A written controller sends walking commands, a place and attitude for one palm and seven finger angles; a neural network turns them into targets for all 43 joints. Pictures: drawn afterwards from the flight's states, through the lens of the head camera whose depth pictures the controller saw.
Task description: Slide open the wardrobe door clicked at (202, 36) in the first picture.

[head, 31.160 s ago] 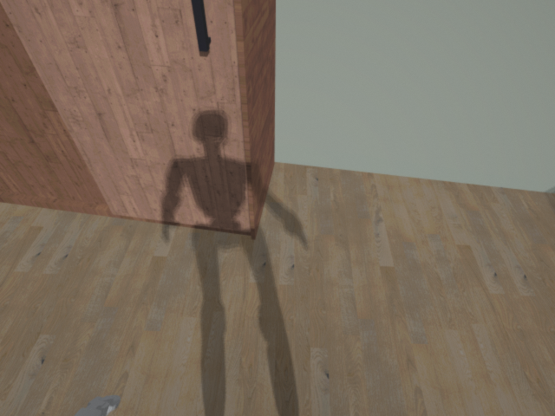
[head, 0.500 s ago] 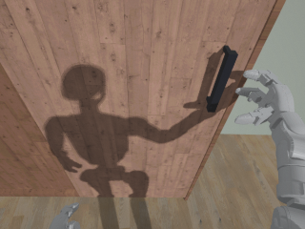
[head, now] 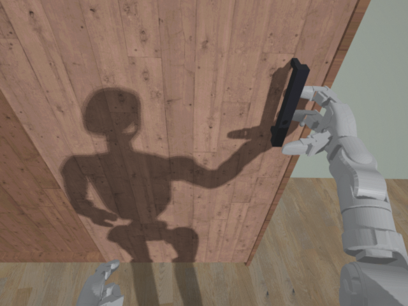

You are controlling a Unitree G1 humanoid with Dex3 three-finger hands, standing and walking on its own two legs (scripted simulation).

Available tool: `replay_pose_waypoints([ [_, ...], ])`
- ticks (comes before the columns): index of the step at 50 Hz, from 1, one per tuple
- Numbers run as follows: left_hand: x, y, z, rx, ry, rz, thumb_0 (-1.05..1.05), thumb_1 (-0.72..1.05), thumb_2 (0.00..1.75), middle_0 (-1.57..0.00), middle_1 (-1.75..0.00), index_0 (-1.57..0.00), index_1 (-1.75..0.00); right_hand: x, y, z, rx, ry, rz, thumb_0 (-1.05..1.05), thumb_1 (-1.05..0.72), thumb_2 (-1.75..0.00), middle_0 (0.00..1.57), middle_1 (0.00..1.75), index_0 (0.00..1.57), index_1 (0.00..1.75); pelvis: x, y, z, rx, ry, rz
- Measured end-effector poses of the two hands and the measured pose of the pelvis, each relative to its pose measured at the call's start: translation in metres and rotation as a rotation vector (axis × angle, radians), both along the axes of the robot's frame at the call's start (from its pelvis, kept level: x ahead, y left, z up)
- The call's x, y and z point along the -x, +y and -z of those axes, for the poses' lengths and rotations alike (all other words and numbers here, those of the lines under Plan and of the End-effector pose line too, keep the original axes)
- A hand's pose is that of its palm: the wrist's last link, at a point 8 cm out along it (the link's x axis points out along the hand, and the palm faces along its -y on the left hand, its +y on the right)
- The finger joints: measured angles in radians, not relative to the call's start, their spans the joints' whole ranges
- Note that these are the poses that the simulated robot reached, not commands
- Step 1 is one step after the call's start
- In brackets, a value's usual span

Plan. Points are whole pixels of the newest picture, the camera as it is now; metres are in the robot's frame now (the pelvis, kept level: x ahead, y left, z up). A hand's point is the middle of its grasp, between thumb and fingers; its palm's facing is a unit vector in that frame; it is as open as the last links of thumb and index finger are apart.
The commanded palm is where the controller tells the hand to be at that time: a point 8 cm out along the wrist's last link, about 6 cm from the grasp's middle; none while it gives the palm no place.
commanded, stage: feel for the door with the fingertips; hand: right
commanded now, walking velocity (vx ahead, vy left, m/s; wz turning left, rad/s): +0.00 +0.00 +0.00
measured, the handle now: (285, 105) +0.47 -0.12 +0.19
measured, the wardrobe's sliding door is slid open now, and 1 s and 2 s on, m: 0.00 0.00 0.00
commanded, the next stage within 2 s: slide the fingers in behind the handle in 0.56 s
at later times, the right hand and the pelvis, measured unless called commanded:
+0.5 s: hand (299, 117) +0.42 -0.14 +0.20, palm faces -0.03 +1.00 -0.02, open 14.0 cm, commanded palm +0.41 -0.19 +0.20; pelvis +0.01 +0.01 +0.00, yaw +0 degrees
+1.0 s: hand (302, 119) +0.42 -0.14 +0.20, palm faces -0.03 +1.00 +0.00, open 13.9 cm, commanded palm +0.39 -0.20 +0.20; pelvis +0.00 +0.01 +0.00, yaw +1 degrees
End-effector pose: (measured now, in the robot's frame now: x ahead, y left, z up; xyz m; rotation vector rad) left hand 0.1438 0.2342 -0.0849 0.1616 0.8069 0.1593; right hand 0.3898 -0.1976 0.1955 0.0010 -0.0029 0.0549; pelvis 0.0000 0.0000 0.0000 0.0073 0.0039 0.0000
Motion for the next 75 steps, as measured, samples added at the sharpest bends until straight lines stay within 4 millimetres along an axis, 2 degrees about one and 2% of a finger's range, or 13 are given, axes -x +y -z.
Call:
replay_pose_waypoints([
  [5, 0.012, 0.002, 0.005, 0.002, 0.036, -0.023, 0.01, 0.9, 0.9, -0.2, -0.3, -0.2, -0.3, -0.008, -0.004, -0.003, 0.017, 0.001, 0.031, -0.01, 0.5, -0.3, 0.3, 1.2, 0.3, 1.2, -0.002, 0.0, -0.001, 0.001, 0.001, -0.007],
  [11, 0.027, 0.011, 0.012, -0.012, 0.094, -0.045, 0.01, 0.9, 0.9, -0.2, -0.3, -0.2, -0.3, -0.014, -0.001, -0.004, 0.007, 0.0, 0.007, -0.01, 0.5, -0.3, 0.3, 1.2, 0.3, 1.2, -0.005, 0.0, -0.001, 0.001, 0.004, -0.004],
  [17, 0.033, 0.02, 0.012, -0.023, 0.109, -0.065, 0.01, 0.9, 0.9, -0.2, -0.3, -0.2, -0.3, -0.016, 0.0, -0.002, 0.008, -0.001, 0.015, -0.01, 0.5, -0.3, 0.31, 1.21, 0.31, 1.21, -0.007, 0.002, -0.002, 0.003, 0.005, -0.008],
  [32, 0.022, 0.023, 0.01, -0.021, 0.08, -0.036, 0.01, 0.9, 0.9, -0.2, -0.3, -0.2, -0.3, -0.017, 0.003, -0.006, 0.014, 0.008, 0.031, -0.01, 0.5, -0.3, 0.32, 1.23, 0.33, 1.22, -0.002, 0.009, -0.001, 0.005, 0.004, 0.006],
  [41, 0.029, 0.026, 0.012, -0.011, 0.08, -0.039, 0.01, 0.9, 0.9, -0.2, -0.3, -0.2, -0.3, -0.017, 0.002, -0.005, 0.013, -0.006, 0.03, -0.01, 0.5, -0.3, 0.33, 1.23, 0.33, 1.22, 0.001, 0.013, -0.001, 0.006, 0.009, 0.002],
  [50, 0.035, 0.031, 0.01, -0.009, 0.077, -0.065, 0.01, 0.9, 0.9, -0.2, -0.3, -0.2, -0.3, -0.009, -0.001, -0.003, -0.002, -0.027, 0.027, -0.01, 0.5, -0.3, 0.31, 1.21, 0.31, 1.21, -0.001, 0.015, -0.001, 0.008, 0.002, -0.014],
  [57, 0.026, 0.033, 0.005, -0.025, 0.053, -0.056, 0.01, 0.9, 0.9, -0.2, -0.3, -0.2, -0.3, 0.002, -0.009, 0.001, 0.013, -0.016, 0.03, -0.01, 0.5, -0.3, 0.3, 1.21, 0.3, 1.2, -0.001, 0.014, -0.001, 0.004, -0.005, -0.007],
  [67, 0.005, 0.018, 0.003, -0.017, 0.02, -0.01, 0.01, 0.9, 0.9, -0.2, -0.3, -0.2, -0.3, -0.005, 0.011, -0.002, 0.01, -0.002, 0.001, -0.01, 0.51, -0.3, 0.3, 1.2, 0.29, 1.21, 0.001, 0.007, -0.001, 0.003, 0.003, 0.012],
  [75, 0.007, 0.006, 0.006, 0.012, 0.034, -0.008, 0.01, 0.9, 0.9, -0.2, -0.3, -0.2, -0.3, -0.015, 0.026, -0.001, -0.005, 0.003, -0.015, -0.01, 0.5, -0.3, 0.3, 1.2, 0.3, 1.2, -0.004, 0.005, -0.001, 0.005, 0.004, -0.001],
])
